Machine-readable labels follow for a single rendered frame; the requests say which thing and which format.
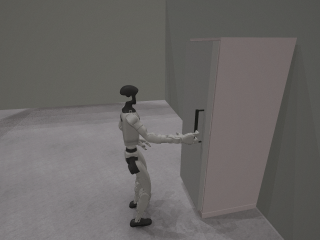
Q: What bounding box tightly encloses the robot right forearm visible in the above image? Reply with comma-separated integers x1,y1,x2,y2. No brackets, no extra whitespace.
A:
147,134,183,144

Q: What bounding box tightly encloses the robot right foot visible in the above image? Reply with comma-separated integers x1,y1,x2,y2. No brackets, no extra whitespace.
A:
130,218,152,227

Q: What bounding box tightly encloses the right robot upper arm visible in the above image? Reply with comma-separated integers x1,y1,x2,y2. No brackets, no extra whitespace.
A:
126,113,156,143

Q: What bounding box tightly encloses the left robot upper arm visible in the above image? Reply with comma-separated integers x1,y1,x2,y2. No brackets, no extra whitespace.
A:
118,106,124,131

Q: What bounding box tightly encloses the robot left shin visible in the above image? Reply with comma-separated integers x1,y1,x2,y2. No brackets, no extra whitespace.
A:
134,180,142,204

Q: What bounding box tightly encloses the left robot hand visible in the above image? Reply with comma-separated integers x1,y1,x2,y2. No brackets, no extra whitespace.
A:
138,137,151,150

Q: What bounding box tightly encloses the fridge door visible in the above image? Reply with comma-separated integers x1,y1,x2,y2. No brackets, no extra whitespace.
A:
180,41,219,211

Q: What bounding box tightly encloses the right robot hand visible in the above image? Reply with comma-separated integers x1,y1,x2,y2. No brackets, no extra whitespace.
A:
176,130,200,145

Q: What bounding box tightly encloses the handle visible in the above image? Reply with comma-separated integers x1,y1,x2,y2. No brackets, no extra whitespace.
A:
194,109,204,143

